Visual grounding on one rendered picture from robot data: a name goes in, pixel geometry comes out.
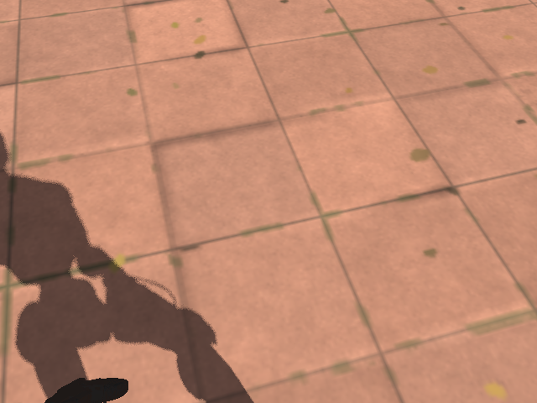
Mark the robot left hand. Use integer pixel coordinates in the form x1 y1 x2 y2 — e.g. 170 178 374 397
45 378 128 403

